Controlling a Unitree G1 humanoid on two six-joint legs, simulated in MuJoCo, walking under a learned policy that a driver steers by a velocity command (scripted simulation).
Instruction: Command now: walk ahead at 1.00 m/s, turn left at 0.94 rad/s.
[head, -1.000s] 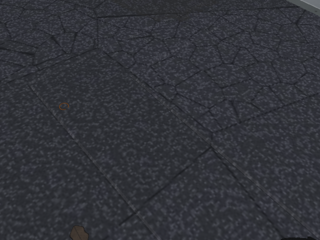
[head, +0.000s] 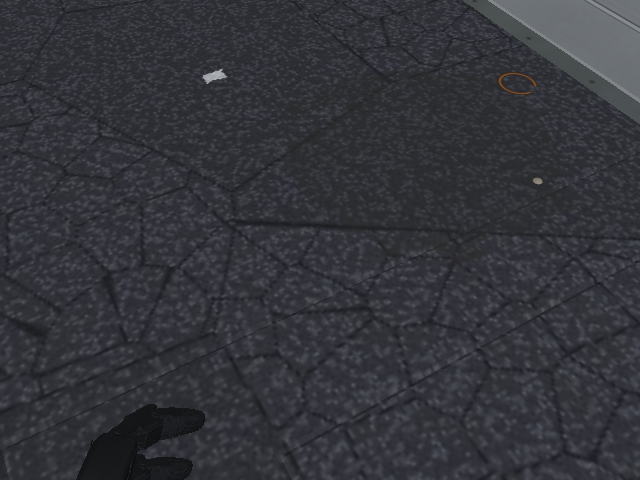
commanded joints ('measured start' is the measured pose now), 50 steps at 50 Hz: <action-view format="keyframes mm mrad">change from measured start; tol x32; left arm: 1 -85 95 21 -81 -17 5 -10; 7 -97 147 37 -103 -37 -11 2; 11 554 348 126 47 6 -29 63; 50 116 138 82 178 -33 51 33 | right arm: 1 -56 -164 -44 -90 10 -32 0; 50 -357 -23 12 -115 -17 40 -25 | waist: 1 23 -15 75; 10 277 42 -289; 12 121 -453 -460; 21 38 -59 -17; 32 20 162 -517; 50 49 -115 -7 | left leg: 1 -223 194 -270 -228 282 92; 9 3 217 -322 250 824 -40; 11 -347 92 -168 853 -31 -67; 13 -603 148 -59 1051 -178 -98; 29 28 184 77 74 444 -81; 31 440 646 -421 171 1304 211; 46 -359 290 -98 -6 -226 -114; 50 -118 224 6 81 -10 -168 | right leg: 1 137 48 -105 -265 240 12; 6 229 123 -92 -527 340 -24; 10 903 84 -22 -504 16 -73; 12 1139 -359 836 -762 -145 -243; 17 705 -129 174 -725 706 -233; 28 534 -35 -131 -628 715 -145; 32 191 114 24 171 -461 -1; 46 595 11 2 -632 110 -69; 50 279 31 3 -720 -234 -79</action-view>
